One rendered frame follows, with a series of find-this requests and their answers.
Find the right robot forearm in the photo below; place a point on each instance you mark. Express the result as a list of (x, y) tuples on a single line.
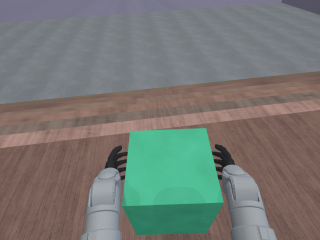
[(245, 205)]

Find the carton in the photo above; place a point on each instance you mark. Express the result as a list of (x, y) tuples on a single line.
[(171, 184)]

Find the left robot forearm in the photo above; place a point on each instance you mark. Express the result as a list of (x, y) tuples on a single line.
[(103, 208)]

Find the robot left hand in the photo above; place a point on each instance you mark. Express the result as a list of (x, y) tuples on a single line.
[(112, 160)]

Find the robot right hand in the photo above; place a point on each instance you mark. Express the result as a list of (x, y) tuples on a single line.
[(225, 156)]

